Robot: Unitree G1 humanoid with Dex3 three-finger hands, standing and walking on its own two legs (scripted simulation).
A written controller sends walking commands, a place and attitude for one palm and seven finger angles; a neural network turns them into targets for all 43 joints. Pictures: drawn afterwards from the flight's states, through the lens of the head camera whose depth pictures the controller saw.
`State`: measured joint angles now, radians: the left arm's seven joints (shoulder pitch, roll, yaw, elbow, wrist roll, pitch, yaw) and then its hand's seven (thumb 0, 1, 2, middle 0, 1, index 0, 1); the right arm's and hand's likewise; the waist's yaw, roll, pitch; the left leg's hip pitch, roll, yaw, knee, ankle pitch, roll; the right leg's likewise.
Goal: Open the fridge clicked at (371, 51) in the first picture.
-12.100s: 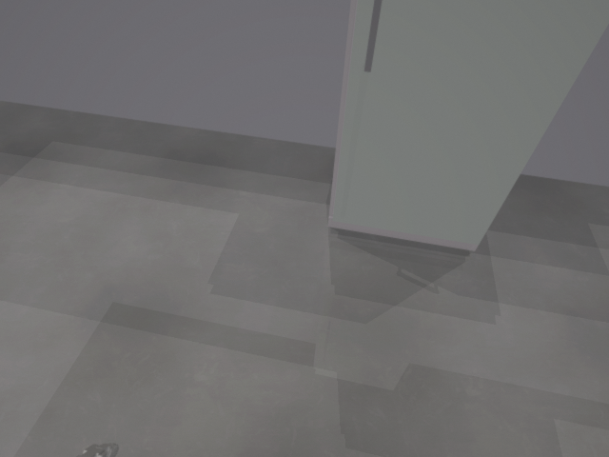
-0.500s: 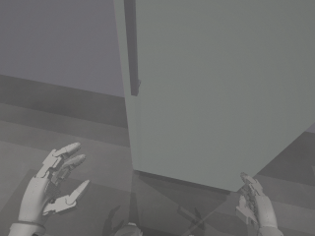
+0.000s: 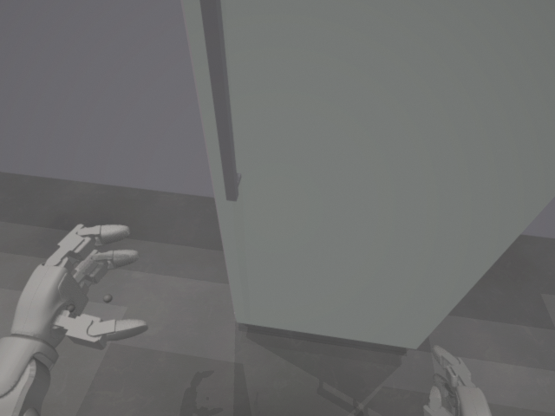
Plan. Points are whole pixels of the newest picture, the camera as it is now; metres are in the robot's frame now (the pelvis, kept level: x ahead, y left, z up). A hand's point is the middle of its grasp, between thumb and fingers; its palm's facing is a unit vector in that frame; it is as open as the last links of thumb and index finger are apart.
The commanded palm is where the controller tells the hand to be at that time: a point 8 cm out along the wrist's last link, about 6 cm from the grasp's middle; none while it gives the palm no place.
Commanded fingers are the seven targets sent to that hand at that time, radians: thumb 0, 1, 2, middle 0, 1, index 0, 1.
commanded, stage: raise the hand to about handle height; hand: left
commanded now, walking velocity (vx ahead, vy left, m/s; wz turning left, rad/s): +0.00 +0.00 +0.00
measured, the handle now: (222, 67) +0.49 +0.13 +0.27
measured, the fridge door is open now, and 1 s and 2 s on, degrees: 0 0 0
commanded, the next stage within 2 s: move the hooked fingers beside the handle in 1.06 s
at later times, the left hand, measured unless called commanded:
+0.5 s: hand (58, 222) +0.27 +0.27 +0.19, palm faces +0.03 -0.99 -0.10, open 13.9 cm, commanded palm +0.24 +0.31 +0.20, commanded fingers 0.00 -0.50 0.30 -0.30 -1.20 -0.30 -1.20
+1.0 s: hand (73, 207) +0.29 +0.26 +0.20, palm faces +0.04 -1.00 -0.08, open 14.0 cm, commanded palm +0.25 +0.30 +0.21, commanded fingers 0.00 -0.50 0.30 -0.30 -1.20 -0.30 -1.20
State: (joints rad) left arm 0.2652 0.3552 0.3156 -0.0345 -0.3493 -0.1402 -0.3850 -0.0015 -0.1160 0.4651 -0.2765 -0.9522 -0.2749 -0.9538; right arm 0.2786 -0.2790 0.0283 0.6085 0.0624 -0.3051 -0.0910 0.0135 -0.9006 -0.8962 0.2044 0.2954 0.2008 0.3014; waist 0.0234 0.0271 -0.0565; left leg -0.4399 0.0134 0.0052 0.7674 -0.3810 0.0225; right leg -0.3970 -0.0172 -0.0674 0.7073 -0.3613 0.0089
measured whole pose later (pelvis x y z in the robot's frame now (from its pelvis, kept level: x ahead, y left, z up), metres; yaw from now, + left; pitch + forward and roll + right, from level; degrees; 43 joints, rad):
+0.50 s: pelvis +0.01 -0.01 +0.02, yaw +1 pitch -2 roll -1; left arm -0.06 0.48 0.45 0.11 -0.35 0.09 -0.49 -0.01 -0.49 0.30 -0.30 -1.19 -0.30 -1.20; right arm 0.23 -0.25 0.10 0.62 0.08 -0.26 -0.10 0.01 -0.90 -0.90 0.21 0.30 0.20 0.30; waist 0.06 0.05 -0.03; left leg -0.24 0.01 0.00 0.57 -0.30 0.02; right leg -0.20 -0.02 -0.07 0.51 -0.28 0.00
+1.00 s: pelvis +0.01 -0.02 +0.02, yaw +0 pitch -2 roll -1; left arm -0.11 0.48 0.47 0.15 -0.34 0.14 -0.49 -0.02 -0.50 0.30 -0.31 -1.20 -0.30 -1.20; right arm 0.24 -0.27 0.07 0.61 0.09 -0.23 -0.10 0.01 -0.90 -0.90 0.20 0.30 0.20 0.30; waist 0.05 0.05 -0.02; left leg -0.21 0.02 0.01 0.52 -0.28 0.00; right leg -0.19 -0.01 -0.07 0.49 -0.28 -0.01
